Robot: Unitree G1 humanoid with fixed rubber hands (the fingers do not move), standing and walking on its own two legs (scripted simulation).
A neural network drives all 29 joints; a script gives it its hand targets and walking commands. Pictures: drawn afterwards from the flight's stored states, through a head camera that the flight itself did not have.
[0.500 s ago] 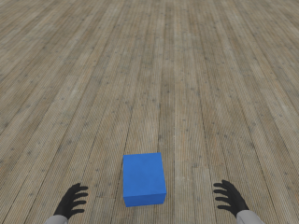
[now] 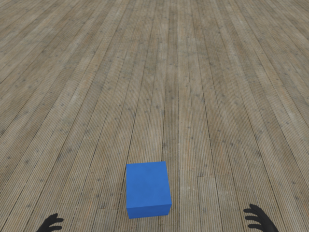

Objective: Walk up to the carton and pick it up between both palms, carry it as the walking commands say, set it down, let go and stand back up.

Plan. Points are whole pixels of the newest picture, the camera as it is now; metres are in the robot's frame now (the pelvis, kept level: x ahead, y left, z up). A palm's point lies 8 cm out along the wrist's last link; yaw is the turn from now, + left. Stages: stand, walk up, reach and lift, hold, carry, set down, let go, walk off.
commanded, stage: stand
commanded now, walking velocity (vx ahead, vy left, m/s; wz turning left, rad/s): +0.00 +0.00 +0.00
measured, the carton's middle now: (147, 189) +0.46 +0.01 -0.66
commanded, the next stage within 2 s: none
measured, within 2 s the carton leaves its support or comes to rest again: neither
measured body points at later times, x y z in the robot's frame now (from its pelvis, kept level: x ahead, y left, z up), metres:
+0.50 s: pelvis +0.00 +0.00 +0.00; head +0.00 +0.01 +0.45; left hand +0.12 +0.30 -0.11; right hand +0.12 -0.30 -0.10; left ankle -0.01 +0.12 -0.74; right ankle -0.04 -0.13 -0.74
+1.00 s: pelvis -0.02 +0.00 +0.01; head -0.02 +0.00 +0.46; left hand +0.08 +0.31 -0.11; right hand +0.09 -0.31 -0.10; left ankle -0.01 +0.12 -0.74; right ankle -0.04 -0.13 -0.74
